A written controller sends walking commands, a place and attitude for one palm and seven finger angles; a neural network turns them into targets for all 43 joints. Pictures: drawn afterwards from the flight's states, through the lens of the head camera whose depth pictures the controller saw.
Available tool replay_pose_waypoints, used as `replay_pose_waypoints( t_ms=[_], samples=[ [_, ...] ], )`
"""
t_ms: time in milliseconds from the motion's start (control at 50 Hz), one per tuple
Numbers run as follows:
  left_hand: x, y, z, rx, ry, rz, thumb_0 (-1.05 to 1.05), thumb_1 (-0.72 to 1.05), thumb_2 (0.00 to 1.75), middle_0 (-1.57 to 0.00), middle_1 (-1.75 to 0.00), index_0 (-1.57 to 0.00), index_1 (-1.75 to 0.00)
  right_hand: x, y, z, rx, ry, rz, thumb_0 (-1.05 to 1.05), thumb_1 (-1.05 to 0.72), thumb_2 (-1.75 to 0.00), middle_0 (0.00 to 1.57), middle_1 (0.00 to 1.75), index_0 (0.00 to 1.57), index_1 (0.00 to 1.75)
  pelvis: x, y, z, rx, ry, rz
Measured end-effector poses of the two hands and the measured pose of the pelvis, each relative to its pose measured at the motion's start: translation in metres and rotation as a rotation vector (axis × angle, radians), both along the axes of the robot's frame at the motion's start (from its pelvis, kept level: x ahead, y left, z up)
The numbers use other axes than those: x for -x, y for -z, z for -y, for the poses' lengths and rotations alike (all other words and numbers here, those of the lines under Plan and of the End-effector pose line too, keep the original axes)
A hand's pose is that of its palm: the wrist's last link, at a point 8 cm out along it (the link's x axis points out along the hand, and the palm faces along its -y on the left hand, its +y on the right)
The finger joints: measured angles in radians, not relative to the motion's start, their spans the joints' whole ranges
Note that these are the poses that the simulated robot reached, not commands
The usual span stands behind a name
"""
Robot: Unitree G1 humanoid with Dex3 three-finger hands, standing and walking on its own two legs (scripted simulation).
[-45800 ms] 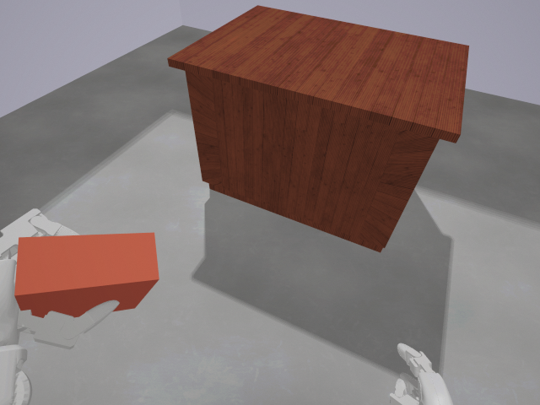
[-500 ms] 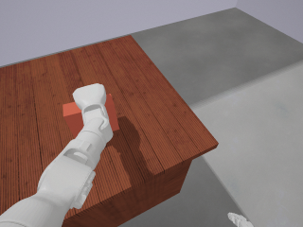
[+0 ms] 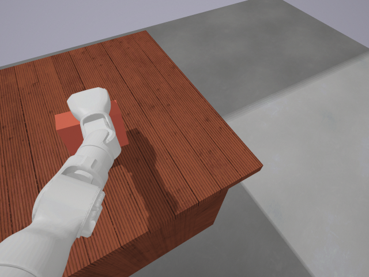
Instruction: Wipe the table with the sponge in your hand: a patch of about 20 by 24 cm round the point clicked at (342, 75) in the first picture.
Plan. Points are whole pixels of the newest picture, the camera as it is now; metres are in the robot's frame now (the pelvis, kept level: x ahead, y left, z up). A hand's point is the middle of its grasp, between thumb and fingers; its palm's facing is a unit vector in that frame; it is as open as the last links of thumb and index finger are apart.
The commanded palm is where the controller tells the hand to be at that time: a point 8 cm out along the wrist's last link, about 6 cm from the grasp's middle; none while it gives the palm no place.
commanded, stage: wipe back along the third lane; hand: left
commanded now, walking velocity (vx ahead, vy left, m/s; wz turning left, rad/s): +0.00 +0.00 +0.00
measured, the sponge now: (97, 135) +0.46 +0.21 +0.00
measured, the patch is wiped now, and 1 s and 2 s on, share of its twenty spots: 0.90 0.90 0.90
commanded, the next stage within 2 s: slide back across to the middle lane in 1.52 s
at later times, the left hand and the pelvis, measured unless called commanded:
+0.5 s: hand (100, 134) +0.43 +0.19 +0.05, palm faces -0.02 -0.05 -1.00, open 9.6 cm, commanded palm +0.38 +0.17 +0.09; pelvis +0.02 +0.01 +0.01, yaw +1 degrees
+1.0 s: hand (110, 151) +0.38 +0.16 +0.05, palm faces -0.02 -0.05 -1.00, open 9.6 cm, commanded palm +0.34 +0.13 +0.09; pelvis +0.01 +0.00 +0.01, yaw +2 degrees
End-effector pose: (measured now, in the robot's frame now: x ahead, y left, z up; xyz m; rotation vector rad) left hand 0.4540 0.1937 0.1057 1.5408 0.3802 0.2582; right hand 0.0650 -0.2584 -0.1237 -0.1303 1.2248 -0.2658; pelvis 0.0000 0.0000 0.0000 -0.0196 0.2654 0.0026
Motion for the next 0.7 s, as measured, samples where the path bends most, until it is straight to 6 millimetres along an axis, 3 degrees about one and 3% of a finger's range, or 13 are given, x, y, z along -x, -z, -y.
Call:
replay_pose_waypoints(
  t_ms=[80,160,500,600,700],
  samples=[
    [0.006,0.001,0.002,-0.005,0.022,0.018,0.0,-0.47,1.08,-0.74,-1.44,-0.78,-1.39,0.001,0.003,-0.006,-0.022,-0.002,-0.014,0.01,-0.91,-0.9,0.2,0.3,0.2,0.3,-0.005,-0.001,-0.003,0.002,0.001,0.007],
    [0.014,0.002,0.002,0.02,0.012,0.029,-0.01,-0.46,1.08,-0.73,-1.45,-0.77,-1.4,-0.012,0.003,-0.013,-0.044,-0.02,-0.003,0.01,-0.91,-0.9,0.2,0.3,0.2,0.3,-0.009,-0.002,-0.005,0.002,-0.002,0.023],
    [0.046,0.001,0.012,0.03,0.027,0.054,-0.01,-0.45,1.08,-0.72,-1.47,-0.75,-1.42,-0.132,-0.025,-0.044,-0.088,-0.169,0.217,0.01,-0.91,-0.9,0.2,0.3,0.2,0.3,-0.022,-0.006,-0.009,0.0,-0.021,0.084],
    [0.058,0.001,0.017,0.031,0.028,0.058,-0.01,-0.45,1.08,-0.72,-1.47,-0.75,-1.42,-0.156,-0.036,-0.051,-0.099,-0.209,0.261,0.01,-0.91,-0.9,0.2,0.3,0.2,0.3,-0.023,-0.006,-0.007,-0.002,-0.03,0.105],
    [0.066,0.001,0.022,0.03,0.028,0.046,-0.01,-0.45,1.08,-0.72,-1.47,-0.75,-1.42,-0.168,-0.041,-0.057,-0.11,-0.237,0.28,0.01,-0.91,-0.9,0.2,0.3,0.2,0.3,-0.021,-0.007,-0.006,-0.005,-0.039,0.122]
  ],
)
